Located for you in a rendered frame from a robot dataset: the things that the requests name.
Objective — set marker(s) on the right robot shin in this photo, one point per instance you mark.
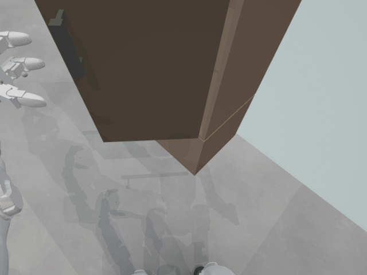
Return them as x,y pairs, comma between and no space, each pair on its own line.
210,264

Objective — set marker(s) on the handle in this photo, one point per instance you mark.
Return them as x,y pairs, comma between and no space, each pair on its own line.
65,45

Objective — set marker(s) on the left robot upper arm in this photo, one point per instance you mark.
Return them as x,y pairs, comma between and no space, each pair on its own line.
11,203

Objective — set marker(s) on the robot left hand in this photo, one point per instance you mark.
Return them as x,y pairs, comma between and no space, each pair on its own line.
12,68

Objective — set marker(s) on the cupboard door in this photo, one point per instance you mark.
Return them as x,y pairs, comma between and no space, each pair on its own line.
148,63

